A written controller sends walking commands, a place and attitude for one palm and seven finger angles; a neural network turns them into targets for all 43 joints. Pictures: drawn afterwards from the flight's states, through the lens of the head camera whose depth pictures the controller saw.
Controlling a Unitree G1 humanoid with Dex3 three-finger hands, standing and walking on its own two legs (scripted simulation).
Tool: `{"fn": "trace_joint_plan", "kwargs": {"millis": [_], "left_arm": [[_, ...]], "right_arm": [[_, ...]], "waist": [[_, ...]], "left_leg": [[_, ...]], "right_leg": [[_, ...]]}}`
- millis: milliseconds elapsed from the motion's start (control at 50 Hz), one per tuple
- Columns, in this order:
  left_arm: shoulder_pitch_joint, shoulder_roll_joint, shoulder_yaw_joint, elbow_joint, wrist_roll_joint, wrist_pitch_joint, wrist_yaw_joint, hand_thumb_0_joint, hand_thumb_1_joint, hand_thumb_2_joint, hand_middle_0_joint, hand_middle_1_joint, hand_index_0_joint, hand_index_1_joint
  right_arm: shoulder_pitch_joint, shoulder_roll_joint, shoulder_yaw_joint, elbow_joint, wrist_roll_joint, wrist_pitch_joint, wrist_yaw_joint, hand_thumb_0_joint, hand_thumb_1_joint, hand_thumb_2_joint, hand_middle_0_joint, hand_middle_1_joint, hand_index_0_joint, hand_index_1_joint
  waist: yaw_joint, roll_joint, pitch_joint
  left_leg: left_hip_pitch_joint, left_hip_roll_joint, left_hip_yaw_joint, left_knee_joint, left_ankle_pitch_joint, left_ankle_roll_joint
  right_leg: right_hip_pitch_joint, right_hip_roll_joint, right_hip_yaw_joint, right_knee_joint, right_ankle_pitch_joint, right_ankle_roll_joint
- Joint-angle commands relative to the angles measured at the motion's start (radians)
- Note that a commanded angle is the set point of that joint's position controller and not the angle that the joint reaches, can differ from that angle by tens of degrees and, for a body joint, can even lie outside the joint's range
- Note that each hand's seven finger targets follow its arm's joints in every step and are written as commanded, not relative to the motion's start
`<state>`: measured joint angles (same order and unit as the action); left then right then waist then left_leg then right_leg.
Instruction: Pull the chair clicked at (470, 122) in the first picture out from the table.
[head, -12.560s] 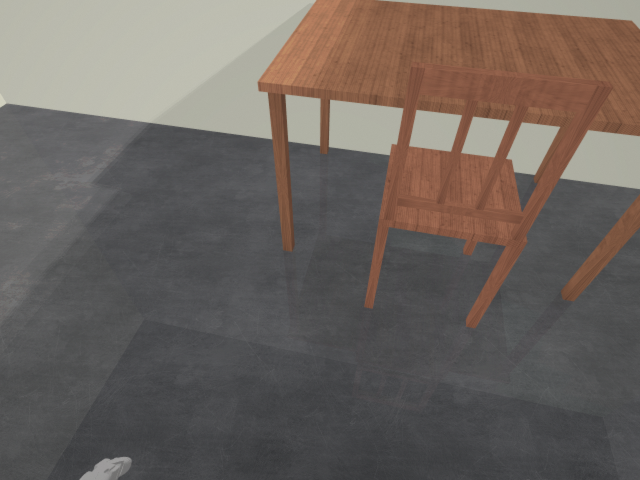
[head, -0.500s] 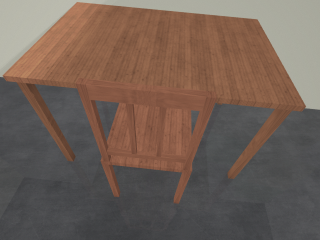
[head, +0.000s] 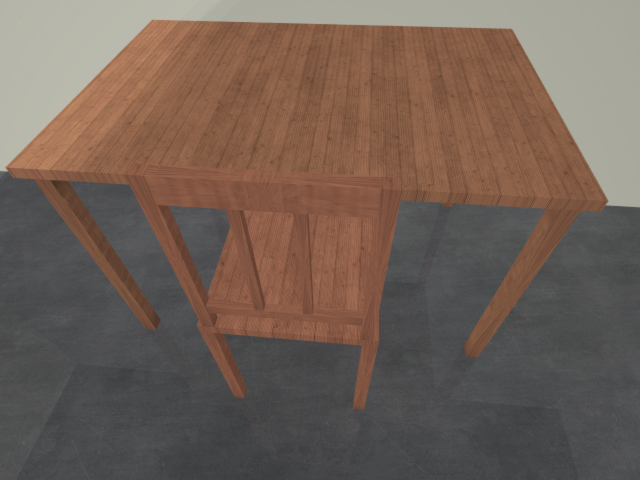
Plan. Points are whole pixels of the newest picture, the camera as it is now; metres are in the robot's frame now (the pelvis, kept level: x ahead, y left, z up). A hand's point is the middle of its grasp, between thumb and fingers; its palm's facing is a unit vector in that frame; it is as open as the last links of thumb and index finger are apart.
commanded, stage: come to a stop and stand still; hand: left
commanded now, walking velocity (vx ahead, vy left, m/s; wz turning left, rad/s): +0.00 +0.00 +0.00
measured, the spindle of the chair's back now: (248, 263) +0.47 +0.17 -0.07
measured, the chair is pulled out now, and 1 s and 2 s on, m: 0.00 0.00 0.00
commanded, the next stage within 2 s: look again from close up in 0.32 s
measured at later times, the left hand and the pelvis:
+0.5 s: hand out of the picture -0.01 +0.19 -0.17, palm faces +0.02 -0.97 -0.22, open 7.4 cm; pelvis -0.01 +0.02 +0.00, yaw -1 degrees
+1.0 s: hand out of the picture -0.07 +0.22 -0.18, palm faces +0.00 -0.98 -0.20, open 7.4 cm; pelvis -0.05 +0.04 +0.00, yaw -1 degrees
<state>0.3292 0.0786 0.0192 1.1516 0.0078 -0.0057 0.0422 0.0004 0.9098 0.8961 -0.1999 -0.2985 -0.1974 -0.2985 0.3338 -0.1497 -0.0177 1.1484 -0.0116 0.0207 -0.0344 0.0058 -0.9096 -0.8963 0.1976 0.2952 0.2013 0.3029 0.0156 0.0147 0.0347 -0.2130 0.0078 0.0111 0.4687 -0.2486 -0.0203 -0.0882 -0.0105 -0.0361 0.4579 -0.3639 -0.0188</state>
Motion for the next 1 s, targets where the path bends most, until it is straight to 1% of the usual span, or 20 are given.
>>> {"fn": "trace_joint_plan", "kwargs": {"millis": [0,80,220,380,400,420,440,460,480,520,540,560,600,620,680,720,760,840,900,980], "left_arm": [[0.068,0.149,0.031,-0.027,0.001,-0.004,0.021,0.000,0.900,0.900,-0.200,-0.300,-0.200,-0.300],[0.055,0.132,0.023,-0.022,0.003,0.003,0.020,0.000,0.900,0.900,-0.200,-0.300,-0.200,-0.300],[0.034,0.133,0.010,-0.018,0.007,0.005,0.012,0.000,0.900,0.900,-0.200,-0.300,-0.200,-0.300],[0.020,0.153,0.003,-0.019,0.006,0.000,0.004,0.000,0.900,0.900,-0.200,-0.300,-0.200,-0.300],[0.081,0.179,-0.009,-0.039,0.030,-0.048,0.040,0.000,0.900,0.900,-0.200,-0.300,-0.200,-0.300],[0.072,0.225,0.009,-0.052,0.019,-0.056,0.040,0.000,0.900,0.900,-0.200,-0.300,-0.200,-0.300],[0.075,0.214,0.005,-0.076,0.011,-0.053,0.030,0.000,0.900,0.900,-0.200,-0.300,-0.200,-0.300],[0.070,0.201,-0.006,-0.082,0.005,-0.053,0.027,0.000,0.900,0.900,-0.200,-0.300,-0.200,-0.300],[0.057,0.191,-0.007,-0.093,0.004,-0.053,0.027,0.000,0.900,0.900,-0.200,-0.300,-0.200,-0.300],[0.051,0.201,-0.002,-0.121,0.007,-0.044,0.024,0.000,0.900,0.900,-0.200,-0.300,-0.200,-0.300],[0.051,0.201,-0.002,-0.126,0.005,-0.038,0.022,0.000,0.900,0.900,-0.200,-0.300,-0.200,-0.300],[0.040,0.199,-0.001,-0.129,0.006,-0.030,0.019,0.000,0.900,0.900,-0.200,-0.300,-0.200,-0.300],[0.036,0.197,-0.005,-0.130,0.008,-0.019,0.012,0.000,0.900,0.900,-0.200,-0.300,-0.200,-0.300],[0.039,0.196,-0.007,-0.133,0.012,-0.016,0.009,0.000,0.900,0.900,-0.200,-0.300,-0.200,-0.300],[0.040,0.196,-0.010,-0.134,0.012,-0.010,0.004,0.000,0.900,0.900,-0.200,-0.300,-0.200,-0.300],[0.048,0.196,-0.009,-0.139,0.015,-0.008,0.002,0.000,0.900,0.900,-0.200,-0.300,-0.200,-0.300],[0.056,0.195,-0.011,-0.140,0.012,-0.009,0.001,0.000,0.900,0.900,-0.200,-0.300,-0.200,-0.300],[0.074,0.190,-0.012,-0.139,0.013,-0.009,-0.001,0.000,0.900,0.900,-0.200,-0.300,-0.200,-0.300],[0.090,0.183,-0.015,-0.130,0.011,-0.013,-0.001,0.000,0.900,0.900,-0.200,-0.300,-0.200,-0.300],[0.098,0.178,-0.018,-0.115,0.011,-0.015,-0.001,0.000,0.900,0.900,-0.200,-0.300,-0.200,-0.300]], "right_arm": [[0.035,-0.072,-0.013,-0.049,0.007,-0.024,-0.018,0.000,-0.900,-0.900,0.200,0.300,0.200,0.300],[0.018,-0.074,-0.012,-0.051,0.007,-0.025,-0.021,0.000,-0.900,-0.900,0.200,0.300,0.200,0.300],[-0.026,-0.073,-0.005,-0.055,0.008,-0.025,-0.018,0.000,-0.900,-0.900,0.200,0.300,0.200,0.300],[-0.049,-0.090,0.002,-0.060,0.006,-0.030,-0.010,0.000,-0.900,-0.900,0.200,0.300,0.200,0.300],[-0.106,-0.148,-0.002,-0.137,0.004,-0.053,0.010,0.000,-0.900,-0.900,0.200,0.300,0.200,0.300],[-0.106,-0.133,0.000,-0.145,0.005,-0.050,0.015,0.000,-0.900,-0.900,0.200,0.300,0.200,0.300],[-0.042,-0.092,-0.002,-0.141,-0.004,-0.054,0.009,0.000,-0.900,-0.900,0.200,0.300,0.200,0.300],[-0.029,-0.108,-0.003,-0.137,-0.004,-0.053,0.009,0.000,-0.900,-0.900,0.200,0.300,0.200,0.300],[-0.030,-0.117,-0.006,-0.138,-0.001,-0.053,0.009,0.000,-0.900,-0.900,0.200,0.300,0.200,0.300],[-0.033,-0.129,-0.007,-0.139,0.000,-0.055,0.007,0.000,-0.900,-0.900,0.200,0.300,0.200,0.300],[-0.043,-0.128,-0.006,-0.142,0.002,-0.050,0.007,0.000,-0.900,-0.900,0.200,0.300,0.200,0.300],[-0.057,-0.129,-0.007,-0.144,0.003,-0.045,0.007,0.000,-0.900,-0.900,0.200,0.300,0.200,0.300],[-0.075,-0.129,-0.006,-0.152,0.004,-0.040,0.011,0.000,-0.900,-0.900,0.200,0.300,0.200,0.300],[-0.083,-0.128,-0.003,-0.153,0.003,-0.039,0.013,0.000,-0.900,-0.900,0.200,0.300,0.200,0.300],[-0.075,-0.135,-0.007,-0.156,0.002,-0.034,0.018,0.000,-0.900,-0.900,0.200,0.300,0.200,0.300],[-0.067,-0.137,-0.011,-0.157,0.002,-0.032,0.021,0.000,-0.900,-0.900,0.200,0.300,0.200,0.300],[-0.058,-0.143,-0.009,-0.155,0.001,-0.032,0.022,0.000,-0.900,-0.900,0.200,0.300,0.200,0.300],[-0.046,-0.145,-0.012,-0.148,0.002,-0.035,0.023,0.000,-0.900,-0.900,0.200,0.300,0.200,0.300],[-0.036,-0.143,-0.010,-0.135,0.004,-0.040,0.023,0.000,-0.900,-0.900,0.200,0.300,0.200,0.300],[-0.030,-0.134,-0.007,-0.117,0.007,-0.042,0.023,0.000,-0.900,-0.900,0.200,0.300,0.200,0.300]], "waist": [[-0.003,-0.021,-0.050],[-0.007,0.006,-0.031],[-0.004,-0.022,0.042],[-0.005,-0.025,0.043],[0.010,-0.065,0.087],[-0.021,-0.076,0.059],[-0.031,-0.104,-0.001],[-0.027,-0.151,-0.069],[-0.035,-0.146,-0.122],[-0.028,-0.024,-0.137],[-0.025,0.002,-0.123],[-0.026,0.029,-0.068],[-0.019,0.033,0.016],[-0.014,0.033,0.066],[-0.020,0.013,0.105],[-0.016,-0.005,0.118],[-0.017,-0.018,0.087],[-0.013,-0.001,0.058],[-0.010,0.004,0.028],[-0.009,-0.010,0.048]], "left_leg": [[0.121,0.083,-0.038,0.019,0.451,0.036],[0.131,0.095,-0.066,-0.003,0.465,0.053],[0.104,0.089,-0.076,-0.070,0.354,0.052],[0.110,0.080,-0.082,-0.122,0.260,0.041],[0.029,0.089,-0.034,0.124,0.464,0.028],[0.001,0.067,-0.023,0.103,0.361,0.026],[0.008,0.056,-0.023,0.040,0.220,0.040],[0.018,0.061,-0.027,0.054,0.206,0.045],[0.042,0.068,-0.034,0.060,0.259,0.046],[0.072,0.079,-0.033,0.072,0.376,0.048],[0.069,0.080,-0.043,0.061,0.350,0.048],[0.047,0.082,-0.053,0.040,0.303,0.049],[-0.007,0.080,-0.071,-0.006,0.174,0.054],[-0.041,0.077,-0.077,-0.024,0.123,0.056],[-0.074,0.068,-0.099,-0.090,-0.072,0.054],[-0.100,0.070,-0.111,-0.122,-0.144,0.058],[-0.086,0.068,-0.119,-0.129,-0.152,0.058],[-0.080,0.078,-0.132,-0.161,-0.183,0.062],[-0.062,0.083,-0.137,-0.168,-0.148,0.064],[-0.062,0.079,-0.123,-0.166,-0.128,0.062]], "right_leg": [[-0.052,-0.133,0.078,-0.013,0.557,-0.031],[-0.074,-0.108,0.071,-0.029,0.417,-0.018],[-0.088,-0.099,0.063,-0.085,0.321,-0.003],[-0.081,-0.102,0.067,-0.132,0.252,0.005],[-0.159,-0.119,0.122,-0.101,0.624,0.024],[-0.087,-0.150,0.113,-0.066,0.875,0.000],[-0.028,-0.161,0.113,-0.015,0.867,-0.016],[-0.003,-0.145,0.103,-0.002,0.804,-0.020],[0.013,-0.130,0.093,0.010,0.754,-0.020],[-0.006,-0.111,0.090,0.023,0.634,-0.024],[-0.026,-0.106,0.091,0.012,0.512,-0.025],[-0.066,-0.094,0.088,-0.003,0.382,-0.025],[-0.117,-0.076,0.086,-0.036,0.190,-0.018],[-0.137,-0.070,0.090,-0.055,0.138,-0.020],[-0.181,-0.063,0.090,-0.074,-0.007,-0.018],[-0.184,-0.059,0.086,-0.078,-0.032,-0.016],[-0.182,-0.063,0.087,-0.073,-0.036,-0.014],[-0.170,-0.061,0.074,-0.066,-0.021,-0.007],[-0.152,-0.065,0.069,-0.061,0.030,-0.003],[-0.161,-0.073,0.075,-0.079,0.040,-0.001]]}}
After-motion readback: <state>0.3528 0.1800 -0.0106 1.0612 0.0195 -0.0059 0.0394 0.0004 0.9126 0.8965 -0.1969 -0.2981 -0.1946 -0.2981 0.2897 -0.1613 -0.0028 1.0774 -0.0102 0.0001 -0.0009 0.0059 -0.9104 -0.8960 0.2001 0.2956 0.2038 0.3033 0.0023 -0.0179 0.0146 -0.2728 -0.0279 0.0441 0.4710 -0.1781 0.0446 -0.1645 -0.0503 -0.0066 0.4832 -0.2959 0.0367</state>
